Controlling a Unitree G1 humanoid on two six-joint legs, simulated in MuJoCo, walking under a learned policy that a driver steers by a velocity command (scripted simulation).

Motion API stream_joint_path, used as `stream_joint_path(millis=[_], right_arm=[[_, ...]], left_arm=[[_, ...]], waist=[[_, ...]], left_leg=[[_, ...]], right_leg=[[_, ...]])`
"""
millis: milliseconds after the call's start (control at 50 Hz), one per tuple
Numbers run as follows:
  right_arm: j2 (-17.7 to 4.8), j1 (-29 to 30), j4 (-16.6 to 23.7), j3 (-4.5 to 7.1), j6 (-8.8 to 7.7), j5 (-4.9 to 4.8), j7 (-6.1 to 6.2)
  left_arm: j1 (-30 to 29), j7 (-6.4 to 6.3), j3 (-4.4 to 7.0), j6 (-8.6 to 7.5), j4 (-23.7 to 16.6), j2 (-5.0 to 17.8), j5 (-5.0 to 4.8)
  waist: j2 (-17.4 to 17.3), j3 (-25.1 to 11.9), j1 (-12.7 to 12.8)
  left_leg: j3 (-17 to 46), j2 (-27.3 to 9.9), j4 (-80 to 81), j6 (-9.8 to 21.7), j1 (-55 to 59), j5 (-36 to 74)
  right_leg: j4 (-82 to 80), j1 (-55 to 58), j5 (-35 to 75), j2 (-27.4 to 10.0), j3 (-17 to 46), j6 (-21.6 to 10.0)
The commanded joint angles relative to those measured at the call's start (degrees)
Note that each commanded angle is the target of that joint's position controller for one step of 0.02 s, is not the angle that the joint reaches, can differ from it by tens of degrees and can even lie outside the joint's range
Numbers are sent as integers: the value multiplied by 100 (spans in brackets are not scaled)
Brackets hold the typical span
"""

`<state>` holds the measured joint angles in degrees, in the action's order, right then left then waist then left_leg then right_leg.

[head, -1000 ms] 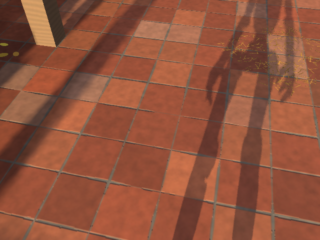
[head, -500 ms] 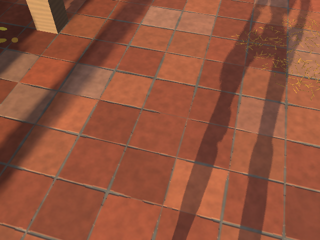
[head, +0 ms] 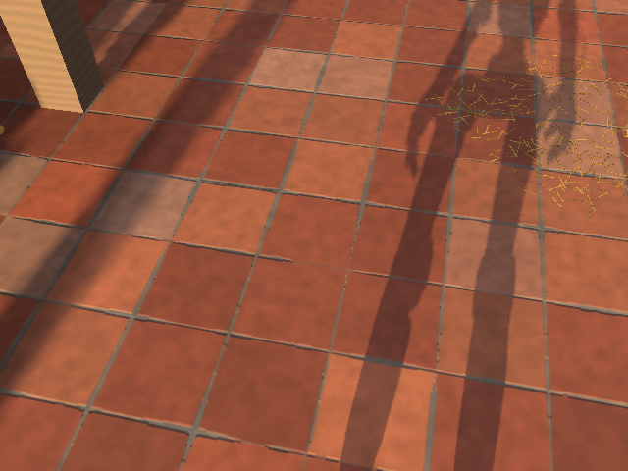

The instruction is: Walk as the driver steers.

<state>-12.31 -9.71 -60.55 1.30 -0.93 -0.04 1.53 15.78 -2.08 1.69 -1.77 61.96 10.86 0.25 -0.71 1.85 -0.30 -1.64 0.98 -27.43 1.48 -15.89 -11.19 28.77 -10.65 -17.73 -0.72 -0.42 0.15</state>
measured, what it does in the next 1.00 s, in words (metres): walks ahead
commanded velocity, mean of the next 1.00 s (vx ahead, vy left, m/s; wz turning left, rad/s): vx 0.10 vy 0.00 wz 0.00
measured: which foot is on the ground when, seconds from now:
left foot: down 0.00-1.00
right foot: down 0.00-0.90, up 0.92-1.00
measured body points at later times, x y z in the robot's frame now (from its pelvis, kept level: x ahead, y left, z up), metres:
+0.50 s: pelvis +0.02 -0.01 +0.00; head +0.03 -0.01 +0.45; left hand +0.02 +0.23 -0.15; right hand +0.08 -0.26 -0.15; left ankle +0.04 +0.11 -0.74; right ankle -0.03 -0.12 -0.74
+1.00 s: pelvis +0.10 +0.04 +0.00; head +0.10 +0.05 +0.45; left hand +0.10 +0.29 -0.16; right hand +0.10 -0.22 -0.14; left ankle +0.07 +0.12 -0.74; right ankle +0.00 -0.11 -0.66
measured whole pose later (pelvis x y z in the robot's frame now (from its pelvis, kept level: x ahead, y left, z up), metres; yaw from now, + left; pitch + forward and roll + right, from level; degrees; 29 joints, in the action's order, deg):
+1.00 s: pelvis +0.10 +0.04 +0.00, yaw +1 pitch +0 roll +0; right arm -12.0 -16.9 -63.7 3.4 -6.6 -1.0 -0.7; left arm 20.3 -0.8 3.3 -4.7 59.8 13.2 -2.5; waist 2.0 -0.2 -1.3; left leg -4.1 1.1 -30.4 3.3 -12.3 -18.7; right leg 62.9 -20.4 -23.5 -1.1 2.0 -3.2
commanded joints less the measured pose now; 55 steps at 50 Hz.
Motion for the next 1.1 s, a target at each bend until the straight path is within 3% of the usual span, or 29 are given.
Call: stream_joint_path(millis=[20, 240, 620, 640, 660, 700, 740, 760, 800, 840, 880, 900, 920, 940, 960, 980, 1000, 1040, 1060, 1100], right_arm=[[-512, 35, 156, 87, -33, -22, 7], [-557, -3, -45, 119, 93, -42, 64], [-471, 19, -253, 162, 123, -28, 99], [-408, -93, -319, 150, 127, -26, 100], [-433, -133, -344, 169, 134, -59, 103], [-477, -31, -265, 201, 74, -90, 99], [-247, 324, -51, 155, -129, -129, 20], [-210, 443, 28, 144, -223, -142, -35], [-279, 470, 136, 163, -357, -205, -122], [-314, 270, 109, 191, -450, -246, -172], [-336, -723, -348, 297, -446, -202, -183], [-482, -1436, -546, 391, -420, -176, -179], [-1044, -2282, -652, 541, -428, -159, -139], [-1244, -2687, -687, 512, -508, -88, -216], [-870, -2039, -547, 360, -595, -49, -213], [-598, -1514, -348, 269, -641, -63, -235], [-545, -1144, -213, 211, -648, -51, -273], [-361, -1091, -162, 117, -591, -14, -287], [-342, -1283, -199, 98, -560, 2, -258], [-491, -1566, -241, 96, -523, 16, -175]], left_arm=[[333, -3, 86, -34, -92, 567, -13], [418, -1, 68, 32, -41, 484, -18], [536, -47, 60, 52, 31, 378, -4], [667, -53, 56, 59, 99, 338, -10], [717, -66, 90, 74, 114, 417, -49], [723, -99, 167, 58, -1, 647, -115], [1070, -86, 280, -70, 11, 965, -189], [1026, -75, 332, -136, -13, 1072, -189], [880, -27, 315, -253, -122, 944, -137], [625, 33, 310, -270, -234, 910, -211], [455, 82, 309, -221, -320, 949, -220], [275, 89, 283, -246, -404, 920, -198], [84, 102, 185, -294, -596, 560, -156], [54, 88, 118, -398, -783, 244, -209], [-48, 115, 177, -470, -823, 487, -333], [-109, 162, 185, -513, -839, 575, -360], [-100, 157, 217, -532, -801, 604, -304], [-137, 172, 316, -490, -786, 727, -204], [-149, 199, 316, -446, -781, 647, -202], [-462, 221, 293, -370, -905, 508, -170]], waist=[[183, -249, 43], [106, -144, 24], [108, 67, 11], [130, -60, 16], [206, 39, 24], [421, 504, 102], [971, 823, 280], [1092, 1005, 290], [935, 1067, 195], [754, 888, -3], [621, 455, -389], [376, 199, -710], [-1073, -115, -970], [-1825, -431, -936], [-924, 19, -573], [-528, 285, -381], [-264, 363, -215], [-287, 374, -88], [-362, 339, -92], [-305, 383, -125]], left_leg=[[286, -264, 170, 220, 612, 1110], [324, -293, 108, 165, 796, 1439], [340, -289, 261, 104, 698, 878], [251, -206, 241, 108, 736, 259], [109, -55, 87, 134, 584, -771], [-2, 72, -284, 208, -226, -2306], [-243, 86, -1271, 184, -1079, -1662], [-93, -148, -1788, 240, -1386, -1328], [164, -444, -2087, 378, -1879, -1729], [-33, -406, -1048, 439, -1204, -1559], [-559, 144, -284, 284, 896, -419], [-200, 17, -143, 339, 1750, -373], [1901, -1273, 862, 854, 2552, -1039], [4301, -2302, 1824, 1589, 2902, -1488], [4144, -2426, 1760, 1550, 2513, -1854], [3363, -2177, 1758, 1313, 2159, -1741], [2675, -1919, 1833, 1116, 1869, -1248], [1607, -1461, 1909, 829, 1515, 24], [1312, -1342, 1926, 799, 1481, 539], [1012, -1293, 1982, 872, 1490, 1317]], right_leg=[[-562, -280, 1154, -228, 221, -151], [-597, -179, 1570, -180, 146, -161], [-773, -285, 830, -121, 80, -154], [-816, -237, 220, -75, 37, -184], [-843, -336, -722, -55, 76, -293], [-1087, -581, -2490, -372, 600, -642], [-1791, -276, -3198, -1326, 1924, -1168], [-2014, -253, -3031, -1799, 2506, -1417], [-1957, 59, -2208, -1979, 2594, -1459], [-1677, 36, -1442, -1578, 1810, -1126], [-1035, -935, -652, -954, 967, -866], [-161, -1395, 297, -667, 567, -686], [2075, -2333, 339, 2, -264, -254], [3641, -3275, -1369, 458, 122, -191], [4503, -3796, -1152, 4, 614, -359], [4596, -3913, -489, -275, 626, -515], [4374, -3795, 76, -497, 512, -566], [3764, -3324, 641, -714, 351, -509], [3585, -3212, 760, -717, 233, -441], [3216, -3365, 1001, -705, 71, -270]])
